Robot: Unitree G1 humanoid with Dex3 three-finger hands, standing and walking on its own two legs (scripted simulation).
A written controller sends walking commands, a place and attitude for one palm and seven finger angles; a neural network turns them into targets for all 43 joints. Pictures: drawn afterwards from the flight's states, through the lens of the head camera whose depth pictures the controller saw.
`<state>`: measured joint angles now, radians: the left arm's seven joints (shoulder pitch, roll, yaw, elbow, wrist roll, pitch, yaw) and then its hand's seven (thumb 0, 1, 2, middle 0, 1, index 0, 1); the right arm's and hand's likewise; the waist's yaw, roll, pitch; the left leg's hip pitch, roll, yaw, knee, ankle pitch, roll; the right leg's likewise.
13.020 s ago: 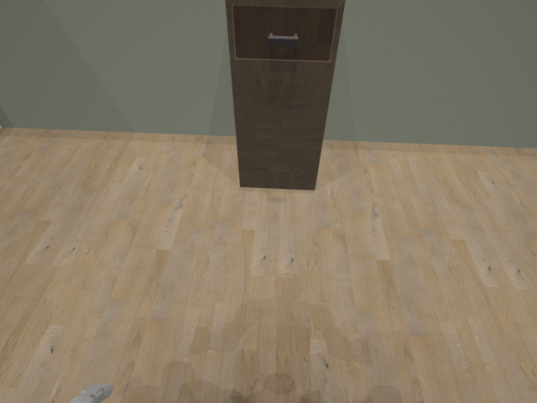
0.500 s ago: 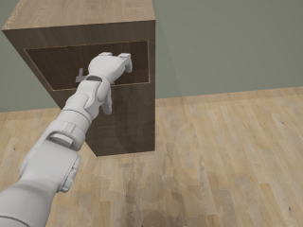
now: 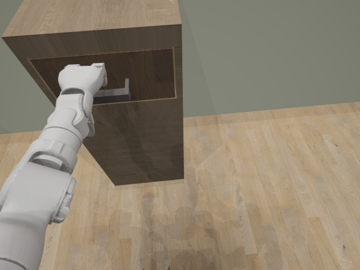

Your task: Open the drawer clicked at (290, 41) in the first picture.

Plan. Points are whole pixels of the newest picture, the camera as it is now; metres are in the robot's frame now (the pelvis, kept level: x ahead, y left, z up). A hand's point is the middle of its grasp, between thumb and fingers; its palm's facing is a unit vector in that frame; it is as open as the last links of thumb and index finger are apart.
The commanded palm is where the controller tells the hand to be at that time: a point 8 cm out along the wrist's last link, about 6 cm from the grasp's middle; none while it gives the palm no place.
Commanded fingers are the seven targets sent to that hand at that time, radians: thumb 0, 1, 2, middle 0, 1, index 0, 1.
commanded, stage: move the hooked fingers above the handle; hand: left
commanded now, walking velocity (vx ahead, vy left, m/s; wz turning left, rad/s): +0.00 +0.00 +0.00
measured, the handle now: (110, 89) +0.57 +0.17 +0.03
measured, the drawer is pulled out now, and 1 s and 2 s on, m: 0.00 0.00 0.00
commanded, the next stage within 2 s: lower the fingers behind the handle in 1.24 s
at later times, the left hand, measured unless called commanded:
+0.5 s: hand (108, 79) +0.53 +0.15 +0.11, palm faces -0.08 +0.01 -1.00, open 13.6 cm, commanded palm +0.49 +0.18 +0.13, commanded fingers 0.00 -0.50 0.30 -0.30 -1.20 -0.30 -1.20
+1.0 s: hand (99, 76) +0.53 +0.17 +0.11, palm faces +0.07 +0.05 -1.00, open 13.4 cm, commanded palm +0.50 +0.16 +0.14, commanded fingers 0.00 -0.50 0.30 -0.30 -1.20 -0.30 -1.20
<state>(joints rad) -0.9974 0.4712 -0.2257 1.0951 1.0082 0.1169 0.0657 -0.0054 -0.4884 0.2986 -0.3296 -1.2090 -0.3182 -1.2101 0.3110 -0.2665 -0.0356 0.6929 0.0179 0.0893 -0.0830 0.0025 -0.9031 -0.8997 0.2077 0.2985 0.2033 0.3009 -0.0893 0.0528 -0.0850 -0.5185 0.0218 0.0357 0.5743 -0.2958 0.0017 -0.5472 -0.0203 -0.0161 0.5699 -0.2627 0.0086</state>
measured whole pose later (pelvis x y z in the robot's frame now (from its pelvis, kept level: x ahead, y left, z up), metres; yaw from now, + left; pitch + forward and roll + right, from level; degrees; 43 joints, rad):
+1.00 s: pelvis +0.00 +0.01 -0.01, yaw +0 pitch +17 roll -1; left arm -1.18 0.38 -0.17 1.23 1.04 0.27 0.31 -0.01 -0.49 0.30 -0.31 -1.20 -0.37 -1.29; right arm 0.29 -0.28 -0.05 0.77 0.00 0.08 0.00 0.00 -0.91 -0.90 0.20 0.30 0.20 0.30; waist -0.13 0.07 -0.11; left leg -0.62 0.02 0.03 0.64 -0.32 0.01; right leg -0.63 -0.03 -0.02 0.61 -0.27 0.02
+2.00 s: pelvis +0.00 +0.00 -0.01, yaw +0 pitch +18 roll -1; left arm -1.04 0.41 -0.16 1.19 0.99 0.25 0.24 -0.01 -0.49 0.30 -0.32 -1.20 -0.31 -1.20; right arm 0.31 -0.23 -0.04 0.78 -0.01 0.09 -0.02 0.00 -0.90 -0.90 0.21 0.30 0.20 0.30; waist -0.12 0.08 -0.09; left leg -0.66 0.02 0.02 0.68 -0.34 0.01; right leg -0.67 -0.02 -0.02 0.65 -0.30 0.01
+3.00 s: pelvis -0.01 +0.01 -0.03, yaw +0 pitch +22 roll -2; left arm -1.02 0.46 -0.10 1.20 1.07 0.04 0.35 -0.01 -0.49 0.30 -0.32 -1.24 -0.29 -1.20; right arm 0.39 -0.26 -0.06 0.78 -0.05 0.02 0.00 0.00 -0.90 -0.90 0.21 0.30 0.20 0.30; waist -0.14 0.06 -0.14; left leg -0.83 0.03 0.01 0.85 -0.41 0.01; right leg -0.83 -0.01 -0.03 0.78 -0.34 0.02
